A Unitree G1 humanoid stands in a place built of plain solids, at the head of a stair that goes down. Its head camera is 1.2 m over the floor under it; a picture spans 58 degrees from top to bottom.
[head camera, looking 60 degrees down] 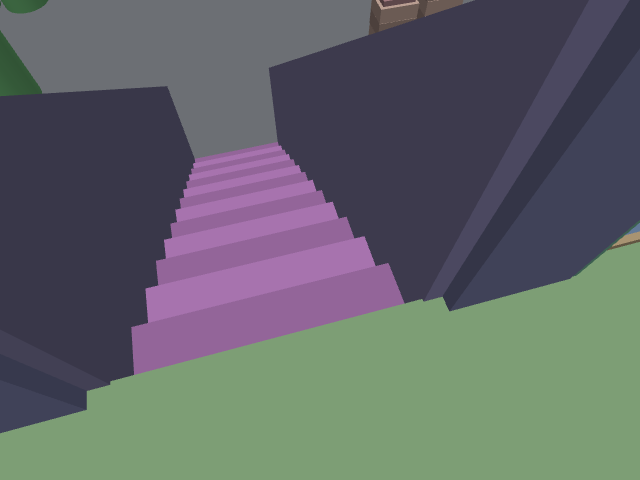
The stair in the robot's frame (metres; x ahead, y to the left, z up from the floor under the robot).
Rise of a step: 0.18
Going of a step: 0.22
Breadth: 0.90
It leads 15 degrees to the left of straight ahead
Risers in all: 14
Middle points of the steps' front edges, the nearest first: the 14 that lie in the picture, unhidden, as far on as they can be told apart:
0.37 0.13 0.00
0.59 0.19 -0.18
0.80 0.25 -0.36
1.02 0.31 -0.54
1.23 0.37 -0.72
1.44 0.42 -0.90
1.66 0.48 -1.08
1.87 0.54 -1.26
2.09 0.60 -1.44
2.30 0.66 -1.62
2.51 0.72 -1.80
2.73 0.78 -1.98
2.94 0.83 -2.16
3.16 0.89 -2.34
